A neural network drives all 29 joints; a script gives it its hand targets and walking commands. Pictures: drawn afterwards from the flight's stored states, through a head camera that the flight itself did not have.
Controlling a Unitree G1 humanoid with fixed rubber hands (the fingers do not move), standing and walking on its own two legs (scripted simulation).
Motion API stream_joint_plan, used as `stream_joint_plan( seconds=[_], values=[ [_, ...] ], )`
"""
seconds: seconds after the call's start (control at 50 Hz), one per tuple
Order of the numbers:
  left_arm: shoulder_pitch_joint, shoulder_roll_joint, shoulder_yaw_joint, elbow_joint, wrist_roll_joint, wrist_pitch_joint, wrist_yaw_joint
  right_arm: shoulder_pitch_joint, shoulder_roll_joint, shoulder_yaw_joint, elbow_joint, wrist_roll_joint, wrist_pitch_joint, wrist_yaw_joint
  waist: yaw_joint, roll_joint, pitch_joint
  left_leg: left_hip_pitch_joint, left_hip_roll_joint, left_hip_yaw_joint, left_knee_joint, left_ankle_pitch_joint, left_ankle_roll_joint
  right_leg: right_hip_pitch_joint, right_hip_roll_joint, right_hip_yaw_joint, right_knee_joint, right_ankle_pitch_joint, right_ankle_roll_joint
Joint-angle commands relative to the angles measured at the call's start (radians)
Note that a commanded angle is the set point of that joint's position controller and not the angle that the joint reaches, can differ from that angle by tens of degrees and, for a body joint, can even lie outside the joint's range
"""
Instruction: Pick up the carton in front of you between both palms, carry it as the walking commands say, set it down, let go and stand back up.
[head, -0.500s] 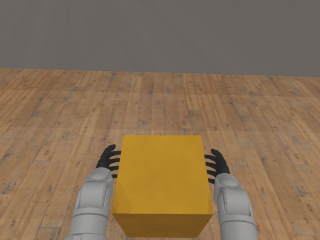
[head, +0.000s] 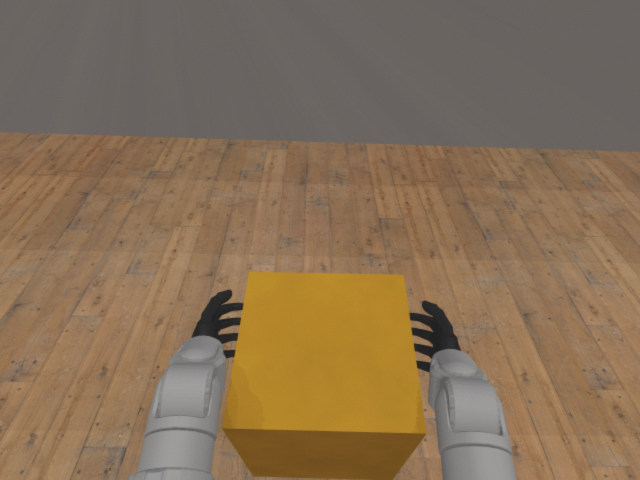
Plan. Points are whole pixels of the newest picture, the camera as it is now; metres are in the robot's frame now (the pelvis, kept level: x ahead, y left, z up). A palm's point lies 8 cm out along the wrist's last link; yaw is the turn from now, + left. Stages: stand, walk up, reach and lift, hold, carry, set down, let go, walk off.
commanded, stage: hold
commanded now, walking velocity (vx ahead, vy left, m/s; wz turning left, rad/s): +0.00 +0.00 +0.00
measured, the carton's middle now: (324, 381) +0.30 +0.00 -0.05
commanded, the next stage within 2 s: set down in 0.32 s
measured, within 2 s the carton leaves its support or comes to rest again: neither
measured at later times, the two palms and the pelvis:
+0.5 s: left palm (198, 361) +0.27 +0.15 +0.05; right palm (442, 357) +0.28 -0.15 +0.05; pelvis -0.03 -0.02 +0.00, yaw +4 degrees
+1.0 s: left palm (219, 400) +0.31 +0.16 -0.15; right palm (396, 389) +0.34 -0.13 -0.16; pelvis -0.05 -0.02 -0.08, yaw +4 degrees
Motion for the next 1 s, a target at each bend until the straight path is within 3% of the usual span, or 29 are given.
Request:
stream_joint_plan(
  seconds=[0.0, 0.02, 0.08, 0.18, 0.32, 0.42, 0.52, 0.62, 0.7, 0.76, 0.86, 0.94, 0.98],
  values=[
    [-0.329, -0.908, -0.493, -0.066, -0.216, -0.042, -0.247, -0.413, 0.901, 0.530, -0.134, 0.248, -0.042, 0.260, 0.015, 0.004, -0.254, 0.225, -0.103, -0.233, -0.100, 0.586, 0.010, 0.234, 0.138, 0.208, -0.067, 0.495, -0.006],
    [-0.345, -0.897, -0.483, -0.055, -0.208, -0.044, -0.245, -0.424, 0.895, 0.528, -0.130, 0.245, -0.043, 0.259, 0.015, 0.016, -0.265, 0.269, -0.099, -0.234, -0.115, 0.514, 0.000, 0.227, 0.146, 0.192, -0.084, 0.388, 0.005],
    [-0.408, -0.916, -0.501, -0.034, -0.218, -0.045, -0.248, -0.455, 0.895, 0.524, -0.079, 0.242, -0.050, 0.263, 0.013, 0.031, -0.199, 0.227, -0.114, -0.215, -0.141, 0.351, -0.015, 0.230, 0.161, 0.187, -0.108, 0.245, 0.006],
    [-0.479, -0.940, -0.499, 0.008, -0.232, -0.042, -0.280, -0.482, 0.923, 0.483, -0.017, 0.220, -0.049, 0.272, -0.011, 0.016, -0.148, 0.172, -0.111, -0.215, -0.155, 0.202, -0.010, 0.231, 0.151, 0.189, -0.126, 0.134, -0.008],
    [-0.532, -0.949, -0.435, 0.092, -0.206, -0.041, -0.305, -0.567, 0.952, 0.446, 0.057, 0.207, -0.039, 0.299, 0.004, -0.006, -0.093, 0.105, -0.110, -0.207, -0.175, 0.032, 0.005, 0.228, 0.133, 0.185, -0.143, -0.003, -0.005],
    [-0.707, -0.936, -0.328, 0.220, -0.152, -0.077, -0.329, -0.747, 0.983, 0.366, 0.196, 0.176, -0.065, 0.317, 0.024, -0.024, -0.055, 0.050, -0.117, -0.184, -0.137, -0.110, 0.022, 0.173, 0.116, 0.190, -0.131, -0.189, -0.001],
    [-0.858, -0.871, -0.119, 0.424, -0.034, -0.146, -0.319, -0.889, 0.929, 0.160, 0.411, 0.068, -0.131, 0.295, 0.027, -0.024, -0.015, -0.028, -0.123, -0.179, -0.063, -0.178, 0.029, 0.097, 0.109, 0.201, -0.082, -0.297, -0.005],
    [-0.828, -0.737, 0.088, 0.512, 0.106, -0.213, -0.259, -0.858, 0.766, -0.060, 0.513, -0.072, -0.205, 0.235, 0.019, 0.000, 0.005, -0.161, -0.129, -0.183, 0.015, -0.125, 0.022, -0.015, 0.132, 0.188, 0.008, -0.196, -0.008],
    [-0.760, -0.663, 0.127, 0.497, 0.143, -0.312, -0.229, -0.794, 0.668, -0.096, 0.503, -0.115, -0.315, 0.212, 0.017, 0.005, -0.093, -0.269, -0.145, -0.173, 0.094, 0.016, 0.000, -0.117, 0.152, 0.167, 0.108, -0.010, -0.001],
    [-0.751, -0.703, 0.052, 0.469, 0.109, -0.418, -0.226, -0.783, 0.699, -0.023, 0.487, -0.089, -0.423, 0.208, 0.018, -0.002, -0.232, -0.343, -0.161, -0.175, 0.171, 0.109, -0.012, -0.175, 0.166, 0.172, 0.188, 0.102, 0.006],
    [-0.815, -0.820, -0.172, 0.423, -0.003, -0.572, -0.227, -0.865, 0.817, 0.214, 0.441, 0.012, -0.577, 0.212, 0.034, -0.013, -0.588, -0.459, -0.178, -0.172, 0.336, 0.261, -0.030, -0.260, 0.178, 0.177, 0.365, 0.263, 0.015],
    [-0.857, -0.889, -0.355, 0.323, -0.102, -0.615, -0.214, -0.901, 0.878, 0.391, 0.355, 0.087, -0.620, 0.206, 0.035, -0.017, -0.971, -0.532, -0.184, -0.167, 0.475, 0.392, -0.052, -0.314, 0.182, 0.174, 0.518, 0.416, 0.024],
    [-0.852, -0.899, -0.402, 0.295, -0.129, -0.607, -0.204, -0.894, 0.884, 0.436, 0.333, 0.109, -0.612, 0.205, 0.039, -0.019, -1.062, -0.574, -0.187, -0.165, 0.523, 0.405, -0.058, -0.376, 0.188, 0.170, 0.567, 0.417, 0.029]
  ],
)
